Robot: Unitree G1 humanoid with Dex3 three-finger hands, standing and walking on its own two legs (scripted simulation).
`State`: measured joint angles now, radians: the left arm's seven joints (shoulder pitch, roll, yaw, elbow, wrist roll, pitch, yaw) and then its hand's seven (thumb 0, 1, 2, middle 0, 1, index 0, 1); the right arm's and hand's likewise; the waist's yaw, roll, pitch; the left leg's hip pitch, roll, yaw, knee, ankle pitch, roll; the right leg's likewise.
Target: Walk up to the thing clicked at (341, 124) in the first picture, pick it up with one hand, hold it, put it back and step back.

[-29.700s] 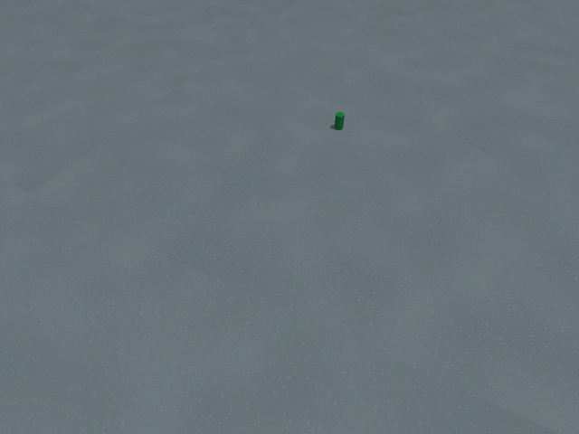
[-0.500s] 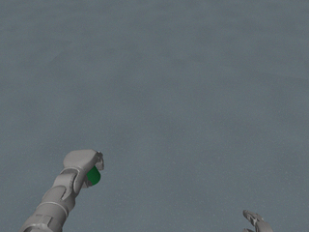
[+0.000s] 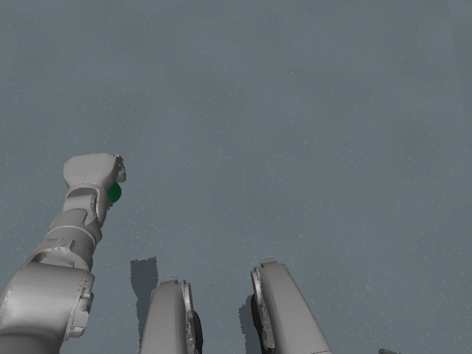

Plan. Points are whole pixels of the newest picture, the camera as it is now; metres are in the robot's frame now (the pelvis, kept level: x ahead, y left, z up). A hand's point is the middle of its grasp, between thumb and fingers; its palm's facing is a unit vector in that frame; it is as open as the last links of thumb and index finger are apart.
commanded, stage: crouch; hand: left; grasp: from above
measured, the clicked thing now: (103, 186) +0.46 +0.21 -0.13
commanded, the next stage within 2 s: lower in 1.38 s
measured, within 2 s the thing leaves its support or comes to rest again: neither
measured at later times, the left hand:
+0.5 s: hand (128, 199) +0.49 +0.21 -0.29, palm faces -0.44 -0.02 -0.90, open 7.2 cm
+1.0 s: hand (137, 200) +0.51 +0.20 -0.37, palm faces -0.45 -0.02 -0.89, open 7.2 cm
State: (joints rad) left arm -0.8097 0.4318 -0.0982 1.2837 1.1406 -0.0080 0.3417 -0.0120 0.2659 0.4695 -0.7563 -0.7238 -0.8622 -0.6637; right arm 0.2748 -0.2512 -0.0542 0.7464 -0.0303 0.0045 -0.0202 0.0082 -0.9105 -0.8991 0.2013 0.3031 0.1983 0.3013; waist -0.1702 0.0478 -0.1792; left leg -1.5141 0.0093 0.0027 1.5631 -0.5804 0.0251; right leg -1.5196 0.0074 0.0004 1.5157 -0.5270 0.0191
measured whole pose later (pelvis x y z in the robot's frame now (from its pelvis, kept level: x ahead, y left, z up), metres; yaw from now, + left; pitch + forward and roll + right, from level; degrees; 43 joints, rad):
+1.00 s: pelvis -0.02 -0.01 -0.21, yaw -3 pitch +37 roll -6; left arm -1.15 0.70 0.03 1.53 1.24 -0.09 0.35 -0.02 0.26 0.44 -0.80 -0.67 -0.90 -0.62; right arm 0.22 -0.27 0.08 0.70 -0.12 -0.04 0.11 0.00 -0.92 -0.90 0.20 0.30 0.20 0.30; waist -0.33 0.01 -0.05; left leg -2.22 0.00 -0.07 2.27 -0.70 0.02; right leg -2.20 0.00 -0.07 2.18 -0.63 0.01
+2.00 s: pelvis -0.02 +0.00 -0.26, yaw -7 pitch +34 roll -10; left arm -1.21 0.85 0.04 1.61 1.28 -0.12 0.40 -0.02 0.27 0.43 -0.80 -0.66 -0.90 -0.62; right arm 0.21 -0.30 0.21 0.66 -0.15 -0.07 0.13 0.00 -0.91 -0.90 0.20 0.30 0.20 0.30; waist -0.39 -0.03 0.06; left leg -2.36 0.01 -0.13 2.46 -0.71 0.02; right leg -2.32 0.01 -0.13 2.32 -0.61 0.02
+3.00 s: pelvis -0.02 +0.00 -0.26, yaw -10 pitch +33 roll -13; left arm -1.25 0.97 0.03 1.69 1.26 -0.11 0.47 -0.02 0.30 0.39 -0.78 -0.66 -0.89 -0.61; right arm 0.19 -0.33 0.32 0.61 -0.18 -0.17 0.19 0.00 -0.91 -0.90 0.20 0.30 0.20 0.30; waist -0.45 -0.10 0.16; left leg -2.35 0.02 -0.19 2.50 -0.74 0.02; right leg -2.29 0.03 -0.17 2.31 -0.61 0.03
